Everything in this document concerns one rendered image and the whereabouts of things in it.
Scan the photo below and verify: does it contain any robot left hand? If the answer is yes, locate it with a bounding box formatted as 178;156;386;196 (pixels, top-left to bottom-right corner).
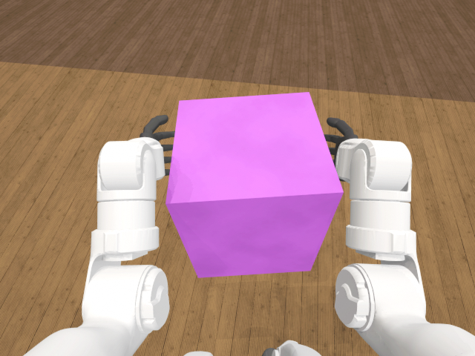
140;115;175;176

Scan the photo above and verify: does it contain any robot left upper arm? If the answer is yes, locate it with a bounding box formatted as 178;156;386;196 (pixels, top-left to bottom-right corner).
23;265;170;356

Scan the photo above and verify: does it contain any right robot forearm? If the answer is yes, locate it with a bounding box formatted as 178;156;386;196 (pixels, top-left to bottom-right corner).
335;139;426;314

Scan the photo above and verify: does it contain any right robot shin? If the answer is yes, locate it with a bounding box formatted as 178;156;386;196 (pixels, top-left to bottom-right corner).
279;340;298;347

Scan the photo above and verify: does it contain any robot right hand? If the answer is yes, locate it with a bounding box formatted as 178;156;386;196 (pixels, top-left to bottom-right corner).
324;117;358;182

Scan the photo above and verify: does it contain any robot right upper arm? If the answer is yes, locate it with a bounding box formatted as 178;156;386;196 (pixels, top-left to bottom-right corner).
335;263;475;356

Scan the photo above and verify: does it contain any carton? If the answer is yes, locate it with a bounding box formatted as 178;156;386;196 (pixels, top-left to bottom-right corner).
166;92;344;278

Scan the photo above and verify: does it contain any left robot forearm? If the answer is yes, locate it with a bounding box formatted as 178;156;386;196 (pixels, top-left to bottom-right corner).
82;137;166;319

